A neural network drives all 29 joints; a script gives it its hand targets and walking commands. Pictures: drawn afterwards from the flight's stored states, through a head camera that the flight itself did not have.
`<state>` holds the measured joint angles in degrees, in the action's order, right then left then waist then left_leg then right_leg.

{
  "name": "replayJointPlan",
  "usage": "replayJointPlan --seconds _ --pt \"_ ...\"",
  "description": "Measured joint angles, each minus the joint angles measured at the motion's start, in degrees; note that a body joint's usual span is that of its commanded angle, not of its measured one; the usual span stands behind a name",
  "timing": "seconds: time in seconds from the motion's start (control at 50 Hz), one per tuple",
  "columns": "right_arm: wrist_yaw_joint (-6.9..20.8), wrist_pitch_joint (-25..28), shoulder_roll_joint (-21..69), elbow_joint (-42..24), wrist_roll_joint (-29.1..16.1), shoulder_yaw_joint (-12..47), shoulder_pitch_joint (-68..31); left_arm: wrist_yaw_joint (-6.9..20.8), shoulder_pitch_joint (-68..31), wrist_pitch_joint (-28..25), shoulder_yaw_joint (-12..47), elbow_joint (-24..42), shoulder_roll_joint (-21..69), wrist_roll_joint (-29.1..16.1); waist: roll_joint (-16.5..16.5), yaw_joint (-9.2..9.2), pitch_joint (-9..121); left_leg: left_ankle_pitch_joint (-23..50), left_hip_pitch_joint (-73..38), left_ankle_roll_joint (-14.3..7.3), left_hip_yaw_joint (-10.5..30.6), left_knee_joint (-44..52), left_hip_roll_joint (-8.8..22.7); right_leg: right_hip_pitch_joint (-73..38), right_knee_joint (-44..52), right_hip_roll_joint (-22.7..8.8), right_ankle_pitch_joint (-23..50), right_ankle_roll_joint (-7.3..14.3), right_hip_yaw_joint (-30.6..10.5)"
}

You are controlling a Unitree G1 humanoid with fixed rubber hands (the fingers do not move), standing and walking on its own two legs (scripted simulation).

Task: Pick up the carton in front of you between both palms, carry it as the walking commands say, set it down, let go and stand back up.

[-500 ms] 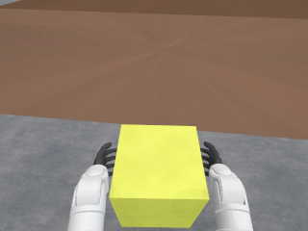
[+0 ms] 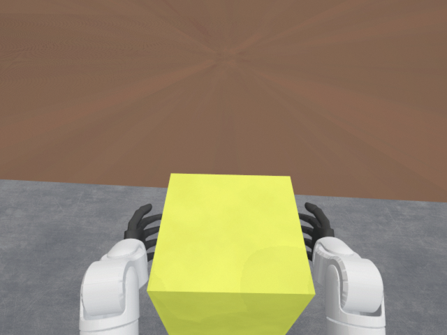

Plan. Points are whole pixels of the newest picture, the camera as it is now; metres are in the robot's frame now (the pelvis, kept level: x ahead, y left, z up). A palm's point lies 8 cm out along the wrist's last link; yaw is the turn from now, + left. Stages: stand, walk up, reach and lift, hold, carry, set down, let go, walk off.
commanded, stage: carry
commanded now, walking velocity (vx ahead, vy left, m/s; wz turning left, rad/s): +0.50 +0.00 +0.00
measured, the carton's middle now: (228, 260) +0.28 +0.00 +0.01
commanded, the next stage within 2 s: none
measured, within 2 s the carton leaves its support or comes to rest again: neither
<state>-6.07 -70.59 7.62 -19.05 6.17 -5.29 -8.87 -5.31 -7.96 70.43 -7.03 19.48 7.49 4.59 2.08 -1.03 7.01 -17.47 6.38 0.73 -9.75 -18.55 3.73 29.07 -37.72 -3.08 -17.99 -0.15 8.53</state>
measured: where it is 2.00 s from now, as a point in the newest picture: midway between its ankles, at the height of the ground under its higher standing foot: (221, 168)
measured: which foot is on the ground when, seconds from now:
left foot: down 0.00-0.10, up 0.12-0.50, down 0.52-1.00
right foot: up 0.00-0.04, down 0.06-0.54, up 0.56-1.00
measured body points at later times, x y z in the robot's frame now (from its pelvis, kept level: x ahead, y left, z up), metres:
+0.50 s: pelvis +0.33 +0.00 -0.02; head +0.33 -0.01 +0.43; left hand +0.60 +0.15 +0.06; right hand +0.61 -0.15 +0.06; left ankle +0.47 +0.09 -0.73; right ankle +0.14 -0.10 -0.74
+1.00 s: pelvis +0.67 -0.01 -0.02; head +0.66 -0.01 +0.43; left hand +0.94 +0.14 +0.08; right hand +0.94 -0.16 +0.08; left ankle +0.48 +0.08 -0.74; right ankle +0.80 -0.10 -0.74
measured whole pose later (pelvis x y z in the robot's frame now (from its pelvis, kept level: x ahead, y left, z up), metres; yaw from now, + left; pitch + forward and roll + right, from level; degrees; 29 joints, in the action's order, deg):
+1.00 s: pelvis +0.67 -0.01 -0.02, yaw +1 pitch +3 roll +0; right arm -5.2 -69.3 7.5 -25.8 5.3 -4.7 -7.2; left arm -5.3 -6.2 69.9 -4.6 27.1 7.4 5.3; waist 0.7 -0.3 4.7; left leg -25.6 -4.7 1.2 -12.0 -18.8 2.5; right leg 28.8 -27.6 -3.4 -3.7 1.6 12.5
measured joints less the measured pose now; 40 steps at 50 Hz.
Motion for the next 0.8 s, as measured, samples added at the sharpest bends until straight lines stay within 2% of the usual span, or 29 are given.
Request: replayJointPlan --seconds 0.06,0.08,0.1,0.14,0.18,0.22,0.32,0.42,0.48,0.52,0.56,0.58,0.62,0.64,0.7,0.8 --pt "-0.02 -0.61 0.15 -1.59 -0.26 -0.99 -1.20 0.00 -1.44 0.40 0.12 1.09 0.17 0.23 -0.17 -0.33 -0.89 -5.37 -2.73 1.80 0.63 -4.15 1.11 -2.15 8.91 0.26 6.52 0.29 3.39" --pt "-0.02 -0.68 0.10 -1.99 -0.38 -1.55 -1.66 0.01 -2.17 0.33 0.25 0.98 0.29 0.35 0.11 -0.40 -1.00 -8.32 -2.35 2.09 1.14 -8.43 2.03 -3.20 9.02 0.45 9.93 1.81 4.51" --pt "-0.01 -0.56 -0.18 -1.91 -0.61 -2.22 -2.03 0.01 -2.95 -0.15 0.59 0.08 0.42 0.57 0.66 -0.19 -0.97 -9.65 -0.03 1.78 1.87 -15.31 3.28 -3.16 6.66 0.74 9.90 3.37 5.44" --pt "0.00 -0.70 -0.74 -0.93 -1.05 -3.14 -2.61 0.01 -4.01 -0.47 1.03 -1.84 0.60 1.14 0.21 0.21 -1.25 -9.88 7.49 0.61 5.04 -31.85 2.66 -4.33 4.80 0.68 5.75 5.03 6.21" --pt "0.00 -1.01 -0.30 0.28 -1.06 -3.70 -2.91 0.01 -3.74 0.00 0.98 -2.41 0.57 1.50 -0.70 0.50 -1.59 -7.46 14.95 -0.62 5.72 -42.65 1.84 -7.05 7.30 0.66 4.20 4.85 6.36" --pt "0.03 -0.91 0.53 0.78 -0.75 -3.68 -2.71 0.02 -2.77 0.34 0.66 -1.81 0.43 1.41 -1.36 1.04 -2.04 -3.41 20.54 -0.97 5.16 -44.69 1.94 -10.48 11.43 0.92 4.58 4.30 6.10" --pt "0.15 0.24 0.28 -1.18 -0.60 -1.49 -2.05 0.03 -1.46 -0.34 0.21 1.53 0.23 0.68 -2.28 2.45 -3.47 4.26 28.74 -0.43 3.68 -34.56 1.88 -19.06 19.81 0.88 4.12 3.35 4.66" --pt "0.27 1.02 0.11 -3.66 -0.28 -0.63 -0.76 0.26 -1.12 -1.19 0.54 2.98 0.19 0.22 -1.88 2.27 -3.06 11.90 29.52 -0.94 0.74 -18.13 0.91 -27.61 23.69 0.70 0.16 1.17 4.19" --pt "0.39 0.89 -0.01 -3.52 -0.08 -0.46 0.19 0.49 -0.63 -1.06 1.16 2.36 0.13 0.72 -2.16 2.06 -2.42 15.93 26.27 -2.14 -2.03 -10.68 -0.55 -32.72 23.12 0.20 -4.32 -0.72 3.70" --pt "0.58 0.83 -0.01 -2.40 -0.03 -0.45 0.21 0.60 -0.16 -0.86 1.26 1.86 0.06 1.12 -2.50 1.74 -2.20 14.97 21.95 -3.10 -4.22 -7.24 -1.84 -33.92 16.54 -0.95 -9.52 -1.75 2.79" --pt "0.76 2.05 0.07 0.84 0.21 -0.19 -0.34 0.65 -0.28 -1.26 0.30 0.04 0.00 1.36 -4.33 0.76 -2.54 10.85 21.80 -6.40 -5.64 -12.36 -2.64 -27.70 -1.39 -3.44 -9.80 -1.25 -0.10" --pt "0.78 2.41 0.09 2.33 0.24 -0.15 -0.58 0.66 -0.13 -1.41 -0.04 -0.80 0.00 1.49 -4.25 0.49 -3.01 9.00 21.17 -7.06 -5.88 -13.34 -2.46 -22.87 -11.80 -2.93 -9.21 -0.88 -2.78" --pt "0.78 2.70 0.07 3.85 0.19 -0.10 -0.18 0.67 0.47 -1.52 0.03 -1.89 -0.05 1.71 -3.54 0.18 -4.12 7.91 18.32 -6.85 -6.08 -11.46 -2.11 -13.87 -25.92 -1.59 -6.62 0.27 -5.44" --pt "0.78 2.82 0.02 3.96 0.13 -0.08 0.35 0.68 0.81 -1.62 0.33 -2.17 -0.09 1.79 -3.23 0.08 -4.60 7.73 16.62 -6.69 -6.05 -9.71 -2.12 -10.09 -28.77 -1.45 -4.72 0.72 -5.63" --pt "0.79 3.44 -0.15 2.85 -0.15 -0.11 2.02 0.69 1.64 -2.41 1.51 -2.16 -0.12 1.87 -2.39 -0.29 -5.54 7.57 11.56 -5.98 -5.43 -4.31 -2.16 -1.63 -26.86 -2.07 0.00 1.06 -4.75" --pt "0.85 4.84 -0.27 0.09 -0.76 0.06 3.81 0.68 3.23 -4.17 3.09 -0.06 -0.17 1.92 -1.86 -0.22 -4.86 5.63 3.55 -4.74 -4.15 1.95 -2.15 5.27 -13.10 -3.09 5.76 -0.08 -2.93"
